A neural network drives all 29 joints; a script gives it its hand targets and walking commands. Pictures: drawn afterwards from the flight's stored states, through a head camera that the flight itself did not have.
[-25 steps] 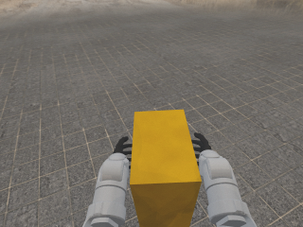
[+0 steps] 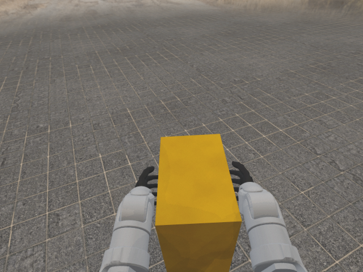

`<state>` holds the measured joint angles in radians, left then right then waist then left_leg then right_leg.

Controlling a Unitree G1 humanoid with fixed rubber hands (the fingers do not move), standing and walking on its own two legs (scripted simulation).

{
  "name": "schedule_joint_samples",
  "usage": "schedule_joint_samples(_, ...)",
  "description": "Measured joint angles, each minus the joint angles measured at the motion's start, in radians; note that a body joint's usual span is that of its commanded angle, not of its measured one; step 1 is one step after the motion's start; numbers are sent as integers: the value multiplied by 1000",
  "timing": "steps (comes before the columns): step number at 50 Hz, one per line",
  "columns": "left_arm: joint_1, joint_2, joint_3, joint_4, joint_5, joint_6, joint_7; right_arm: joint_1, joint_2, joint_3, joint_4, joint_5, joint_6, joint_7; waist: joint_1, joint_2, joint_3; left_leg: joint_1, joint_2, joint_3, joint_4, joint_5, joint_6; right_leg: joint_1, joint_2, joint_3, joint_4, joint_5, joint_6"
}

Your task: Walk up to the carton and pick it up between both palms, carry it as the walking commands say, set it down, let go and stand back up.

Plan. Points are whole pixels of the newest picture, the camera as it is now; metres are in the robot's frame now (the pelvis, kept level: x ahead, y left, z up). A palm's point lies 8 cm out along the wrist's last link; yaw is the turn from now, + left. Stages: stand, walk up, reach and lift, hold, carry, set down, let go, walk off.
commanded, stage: hold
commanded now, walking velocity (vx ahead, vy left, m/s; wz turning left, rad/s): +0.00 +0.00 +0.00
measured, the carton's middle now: (194, 208) +0.31 +0.00 -0.01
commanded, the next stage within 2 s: carry in 0.18 s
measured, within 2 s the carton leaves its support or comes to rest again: neither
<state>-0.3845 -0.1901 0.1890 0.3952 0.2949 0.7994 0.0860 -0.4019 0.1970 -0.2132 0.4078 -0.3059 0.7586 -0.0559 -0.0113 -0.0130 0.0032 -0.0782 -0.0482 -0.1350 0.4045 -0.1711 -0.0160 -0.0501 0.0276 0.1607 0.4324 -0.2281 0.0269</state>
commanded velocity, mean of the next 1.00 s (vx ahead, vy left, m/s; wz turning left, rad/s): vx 0.00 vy -0.26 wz -0.86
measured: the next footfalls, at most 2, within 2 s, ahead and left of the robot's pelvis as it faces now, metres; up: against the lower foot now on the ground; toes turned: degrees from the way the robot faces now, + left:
right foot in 0.48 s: +0.02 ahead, -0.19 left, +0.00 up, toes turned -16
left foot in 0.78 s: +0.04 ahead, -0.03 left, +0.00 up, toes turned -18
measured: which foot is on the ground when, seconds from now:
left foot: down 0.00-0.48, up 0.50-0.76, down 0.78-1.00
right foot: down 0.00-0.22, up 0.24-0.46, down 0.48-0.78, up 0.80-1.00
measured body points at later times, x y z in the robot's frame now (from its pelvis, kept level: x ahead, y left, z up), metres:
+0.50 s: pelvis -0.02 -0.08 -0.02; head -0.01 -0.09 +0.43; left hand +0.32 -0.01 +0.05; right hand +0.28 -0.25 +0.06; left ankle +0.04 +0.12 -0.74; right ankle -0.01 -0.18 -0.75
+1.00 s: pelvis -0.08 -0.19 -0.01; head -0.05 -0.20 +0.44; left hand +0.25 -0.27 +0.06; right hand +0.12 -0.47 +0.07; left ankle +0.01 -0.02 -0.74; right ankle -0.14 -0.34 -0.71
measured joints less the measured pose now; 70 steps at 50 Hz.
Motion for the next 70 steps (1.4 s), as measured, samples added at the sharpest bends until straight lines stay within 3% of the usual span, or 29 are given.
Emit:
schedule_joint_samples(10, 6, 3, -10, -17, -6, 4, 1, 8, -4, 14, -17, 13, 4, -7, 7, 0, -39, -63, 5, 11, 38, -16, -1, -64, 2, -6, 36, -13, -2)
schedule_joint_samples(14, 29, 12, -28, -127, -54, 29, 26, 11, -4, 58, -94, 50, 22, -33, 42, 0, -81, -189, 45, 53, 108, -43, -13, -285, 15, -61, 324, -177, -16)
schedule_joint_samples(17, 53, 20, -71, -237, -117, 77, 66, 26, -10, 89, -218, 89, 90, -59, 62, 12, -81, -235, 101, 68, 117, -46, -35, -388, 12, -140, 475, -214, -7)
schedule_joint_samples(22, 64, 27, -97, -409, -204, 184, 114, 28, -11, 115, -400, 123, 215, -81, 81, 45, -66, -290, 211, 111, 153, -66, -95, -379, -6, -221, 304, -178, -13)
schedule_joint_samples(25, 52, 17, -102, -458, -226, 237, 130, 43, -17, 117, -477, 138, 272, -89, 82, 73, -65, -362, 274, 132, 284, -165, -112, -357, 14, -241, 162, -13, -55)
schedule_joint_samples(28, 52, 18, -140, -487, -218, 294, 135, 86, -30, 114, -545, 182, 318, -106, 44, 59, -41, -485, 231, 142, 600, -387, -103, -395, 32, -227, 200, -33, -97)
schedule_joint_samples(31, 63, 21, -160, -563, -209, 342, 130, 107, -37, 131, -619, 224, 353, -132, 8, 44, -9, -540, 192, 188, 732, -341, -97, -399, 56, -203, 178, -22, -118)
schedule_joint_samples(34, 53, 18, -153, -622, -201, 372, 126, 97, -33, 134, -663, 246, 371, -149, -9, 30, 2, -527, 159, 218, 646, -297, -79, -416, 90, -177, 168, 0, -138)
schedule_joint_samples(38, 35, 12, -132, -637, -178, 402, 117, 70, -25, 129, -646, 245, 384, -147, -6, -2, -14, -432, 112, 216, 408, -254, -37, -441, 144, -138, 163, 25, -157)
schedule_joint_samples(39, 35, 12, -128, -637, -174, 410, 116, 63, -23, 128, -636, 242, 388, -143, -3, -10, -23, -383, 111, 222, 309, -208, -19, -449, 161, -129, 167, 29, -157)
schedule_joint_samples(40, 35, 12, -122, -634, -173, 412, 116, 54, -19, 127, -623, 236, 389, -140, 1, -27, -26, -358, 117, 239, 256, -133, 13, -466, 158, -137, 206, 1, -132)
schedule_joint_samples(42, 58, 20, -116, -639, -178, 415, 120, 41, -14, 136, -588, 224, 389, -131, 22, -38, -27, -339, 155, 285, 259, -143, 10, -539, 114, -203, 435, -156, -70)
schedule_joint_samples(45, 80, 27, -126, -646, -192, 420, 126, 42, -15, 145, -588, 210, 407, -125, 44, -17, -20, -278, 219, 339, 205, -151, -34, -591, 9, -229, 638, -174, -19)
schedule_joint_samples(49, 62, 22, -116, -649, -208, 418, 127, 36, -13, 146, -624, 191, 426, -124, 58, 35, -19, -235, 335, 380, 188, -141, -98, -532, -86, -233, 453, -165, 5)
schedule_joint_samples(52, 46, 17, -110, -623, -209, 418, 125, 37, -13, 139, -620, 177, 433, -117, 56, 56, -31, -226, 426, 392, 228, -156, -154, -429, -86, -264, 237, -115, -13)
schedule_joint_samples(54, 30, 10, -125, -588, -201, 411, 124, 44, -17, 119, -622, 168, 435, -109, 51, 66, -42, -280, 463, 348, 357, -217, -157, -413, -59, -271, 182, 25, -13)
schedule_joint_samples(57, 30, 10, -156, -549, -184, 410, 121, 67, -24, 96, -616, 183, 435, -107, 24, 60, -26, -410, 345, 236, 666, -457, -156, -460, -36, -250, 250, -14, -44)
schedule_joint_samples(59, 36, 12, -160, -559, -177, 419, 118, 80, -29, 105, -622, 202, 431, -116, 6, 58, -6, -461, 276, 229, 743, -446, -148, -463, -9, -234, 236, -11, -65)
schedule_joint_samples(64, 25, 8, -145, -618, -167, 420, 113, 83, -29, 126, -658, 232, 408, -138, -6, 20, 21, -452, 163, 263, 530, -325, -80, -477, 81, -192, 200, 41, -113)
schedule_joint_samples(66, 28, 9, -142, -631, -160, 422, 113, 80, -28, 130, -650, 234, 400, -135, -3, -7, 9, -385, 141, 277, 342, -215, -28, -487, 119, -174, 203, 51, -125)
schedule_joint_samples(67, 37, 13, -139, -634, -162, 421, 115, 78, -26, 135, -634, 233, 394, -132, 4, -25, 3, -373, 154, 294, 324, -172, 3, -508, 121, -187, 261, -24, -108)
schedule_joint_samples(68, 54, 18, -138, -636, -166, 422, 118, 76, -26, 144, -612, 229, 391, -127, 16, -34, -2, -359, 177, 321, 318, -165, 16, -541, 108, -218, 372, -106, -85)
schedule_joint_samples(70, 80, 26, -142, -633, -173, 428, 124, 77, -26, 154, -584, 220, 398, -118, 29, -34, -10, -310, 216, 368, 270, -161, 7, -597, 55, -245, 602, -162, -50)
